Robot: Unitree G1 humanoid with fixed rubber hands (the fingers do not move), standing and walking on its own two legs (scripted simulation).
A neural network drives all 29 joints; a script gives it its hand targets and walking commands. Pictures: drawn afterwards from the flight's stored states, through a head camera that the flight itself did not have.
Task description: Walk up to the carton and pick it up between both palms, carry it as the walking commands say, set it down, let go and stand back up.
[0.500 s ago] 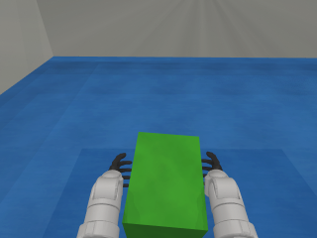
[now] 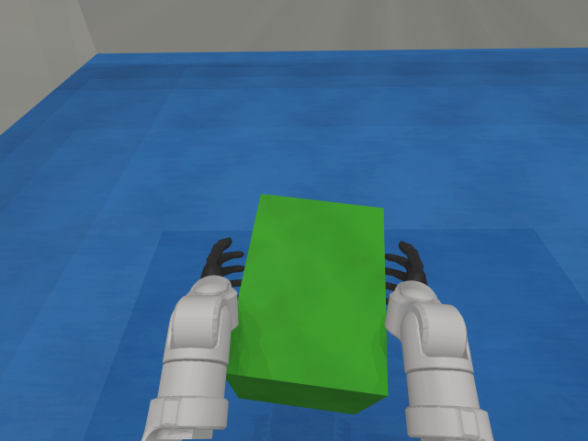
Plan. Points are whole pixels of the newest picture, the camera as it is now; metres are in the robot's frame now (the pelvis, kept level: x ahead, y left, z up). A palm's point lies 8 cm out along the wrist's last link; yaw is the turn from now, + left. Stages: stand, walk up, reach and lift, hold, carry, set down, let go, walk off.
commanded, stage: carry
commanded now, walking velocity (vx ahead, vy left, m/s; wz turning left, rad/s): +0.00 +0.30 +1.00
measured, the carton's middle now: (308, 306) +0.35 -0.03 +0.00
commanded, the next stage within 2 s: none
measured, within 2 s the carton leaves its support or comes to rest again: neither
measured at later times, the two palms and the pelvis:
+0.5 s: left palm out of the picture +0.18 +0.40 +0.06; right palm (168, 340) +0.27 +0.16 +0.06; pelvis -0.09 +0.17 -0.02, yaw +22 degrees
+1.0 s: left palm out of the picture -0.08 +0.65 +0.08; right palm out of the picture +0.11 +0.47 +0.07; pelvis -0.20 +0.34 -0.02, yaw +47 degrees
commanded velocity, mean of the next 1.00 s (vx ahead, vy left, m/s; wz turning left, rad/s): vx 0.00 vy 0.30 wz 1.00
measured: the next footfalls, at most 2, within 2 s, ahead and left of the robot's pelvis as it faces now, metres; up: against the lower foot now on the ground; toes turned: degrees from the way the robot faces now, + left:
left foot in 0.04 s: +0.06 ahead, +0.11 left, +0.00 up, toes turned +4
right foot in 0.32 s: +0.01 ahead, -0.01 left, +0.00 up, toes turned +4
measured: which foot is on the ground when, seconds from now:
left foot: up 0.00-0.02, down 0.04-0.32, up 0.34-0.48, down 0.50-0.86, up 0.88-1.00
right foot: down 0.00-0.08, up 0.10-0.30, down 0.32-0.54, up 0.56-0.82, down 0.84-1.00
